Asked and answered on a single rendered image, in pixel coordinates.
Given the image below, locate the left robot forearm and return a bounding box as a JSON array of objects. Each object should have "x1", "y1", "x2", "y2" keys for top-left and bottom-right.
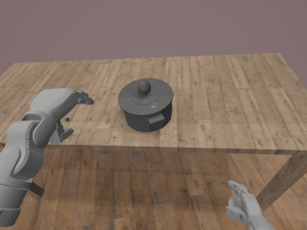
[{"x1": 0, "y1": 110, "x2": 57, "y2": 227}]

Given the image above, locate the pot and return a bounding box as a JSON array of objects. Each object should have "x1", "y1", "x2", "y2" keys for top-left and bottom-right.
[{"x1": 124, "y1": 102, "x2": 173, "y2": 132}]

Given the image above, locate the left robot hand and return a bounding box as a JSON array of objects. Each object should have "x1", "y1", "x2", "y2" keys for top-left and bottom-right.
[{"x1": 30, "y1": 88, "x2": 94, "y2": 144}]

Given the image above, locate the table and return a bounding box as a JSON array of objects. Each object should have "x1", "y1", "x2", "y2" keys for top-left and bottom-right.
[{"x1": 0, "y1": 53, "x2": 307, "y2": 212}]

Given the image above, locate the right robot forearm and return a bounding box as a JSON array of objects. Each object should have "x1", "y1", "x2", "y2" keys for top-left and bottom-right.
[{"x1": 247, "y1": 215, "x2": 275, "y2": 230}]

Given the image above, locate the knob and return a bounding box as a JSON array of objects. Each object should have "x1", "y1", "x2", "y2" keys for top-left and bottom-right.
[{"x1": 137, "y1": 80, "x2": 151, "y2": 95}]

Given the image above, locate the lid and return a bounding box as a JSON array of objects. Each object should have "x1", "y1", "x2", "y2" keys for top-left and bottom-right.
[{"x1": 118, "y1": 78, "x2": 174, "y2": 117}]

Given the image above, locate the right robot hand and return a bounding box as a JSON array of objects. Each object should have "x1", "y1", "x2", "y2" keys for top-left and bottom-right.
[{"x1": 225, "y1": 180, "x2": 264, "y2": 227}]

